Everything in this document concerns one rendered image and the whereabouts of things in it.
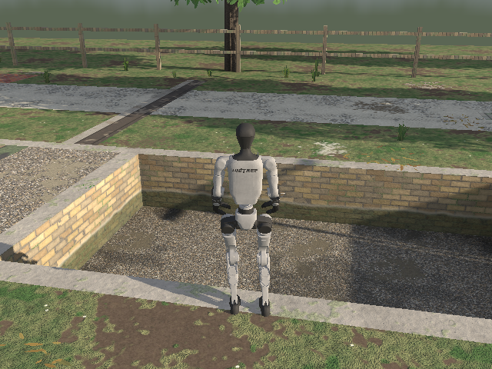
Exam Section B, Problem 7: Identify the robot right forearm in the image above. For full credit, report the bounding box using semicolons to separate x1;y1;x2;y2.
270;187;281;206

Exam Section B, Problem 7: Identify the left robot foot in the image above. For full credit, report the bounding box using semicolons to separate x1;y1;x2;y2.
229;295;241;315

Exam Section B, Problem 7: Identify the robot right shin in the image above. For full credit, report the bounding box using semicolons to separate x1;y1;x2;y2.
258;253;270;306

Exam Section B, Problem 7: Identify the right robot upper arm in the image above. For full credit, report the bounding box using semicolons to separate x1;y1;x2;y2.
261;156;279;198

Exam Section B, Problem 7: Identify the robot left hand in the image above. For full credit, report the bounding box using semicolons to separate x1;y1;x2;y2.
212;202;231;215

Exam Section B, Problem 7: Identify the robot right hand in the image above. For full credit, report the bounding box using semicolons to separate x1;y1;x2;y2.
261;201;280;214

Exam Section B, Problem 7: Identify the left robot upper arm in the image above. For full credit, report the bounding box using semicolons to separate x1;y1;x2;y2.
212;156;230;198

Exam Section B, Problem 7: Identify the robot left forearm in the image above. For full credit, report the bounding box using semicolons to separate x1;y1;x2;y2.
211;186;222;206

